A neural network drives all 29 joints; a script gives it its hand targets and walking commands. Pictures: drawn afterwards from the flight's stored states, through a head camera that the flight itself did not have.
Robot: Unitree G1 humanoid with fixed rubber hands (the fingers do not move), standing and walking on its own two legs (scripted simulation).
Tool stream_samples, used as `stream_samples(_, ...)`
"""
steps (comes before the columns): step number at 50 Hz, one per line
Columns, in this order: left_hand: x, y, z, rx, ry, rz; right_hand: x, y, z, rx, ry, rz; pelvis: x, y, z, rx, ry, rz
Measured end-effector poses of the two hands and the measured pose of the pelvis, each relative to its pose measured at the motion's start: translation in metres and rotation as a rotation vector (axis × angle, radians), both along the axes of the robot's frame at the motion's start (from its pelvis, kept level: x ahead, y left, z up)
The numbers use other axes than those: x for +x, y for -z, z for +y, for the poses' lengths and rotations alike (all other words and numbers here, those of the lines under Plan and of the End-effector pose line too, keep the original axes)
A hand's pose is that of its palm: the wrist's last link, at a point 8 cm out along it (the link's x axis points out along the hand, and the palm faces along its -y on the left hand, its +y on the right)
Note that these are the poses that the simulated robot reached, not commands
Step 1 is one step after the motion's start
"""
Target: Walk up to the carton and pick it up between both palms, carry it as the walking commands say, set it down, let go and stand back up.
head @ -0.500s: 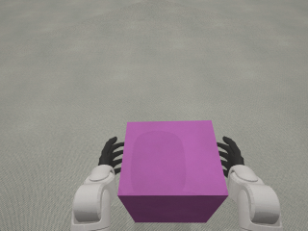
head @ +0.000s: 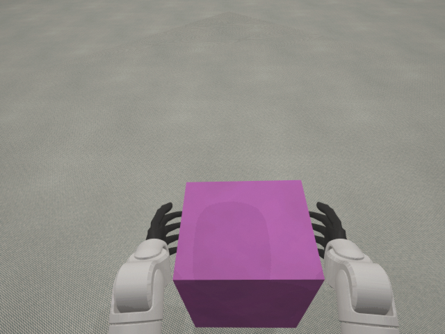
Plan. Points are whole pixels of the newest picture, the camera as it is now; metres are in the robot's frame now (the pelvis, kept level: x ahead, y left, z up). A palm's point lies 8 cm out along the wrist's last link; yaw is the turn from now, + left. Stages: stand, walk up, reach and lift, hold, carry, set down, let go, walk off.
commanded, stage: carry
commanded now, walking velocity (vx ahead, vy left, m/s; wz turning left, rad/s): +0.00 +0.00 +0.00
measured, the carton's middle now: (244, 259) +0.27 +0.00 -0.01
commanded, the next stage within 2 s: hold in 0.86 s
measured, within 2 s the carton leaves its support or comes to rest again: neither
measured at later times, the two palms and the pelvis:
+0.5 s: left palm (162, 256) +0.24 +0.14 +0.06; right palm (340, 258) +0.24 -0.15 +0.06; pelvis -0.03 -0.01 +0.00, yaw +0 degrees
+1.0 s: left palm (167, 285) +0.21 +0.13 +0.03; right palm (346, 289) +0.21 -0.16 +0.02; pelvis -0.04 -0.01 +0.01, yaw +0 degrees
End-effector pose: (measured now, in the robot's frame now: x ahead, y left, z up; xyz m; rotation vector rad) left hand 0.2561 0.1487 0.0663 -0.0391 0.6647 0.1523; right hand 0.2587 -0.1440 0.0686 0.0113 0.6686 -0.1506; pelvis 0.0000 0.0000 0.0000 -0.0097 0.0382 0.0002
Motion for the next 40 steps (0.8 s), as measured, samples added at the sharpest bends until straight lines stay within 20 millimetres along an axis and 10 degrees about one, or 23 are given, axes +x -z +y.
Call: stream_samples(40,-0.017,0.009,-0.014,0.026,0.026,-0.025,-0.020,0.010,-0.014,-0.004,0.000,-0.027,-0.033,-0.002,-0.011,0.007,0.002,-0.008)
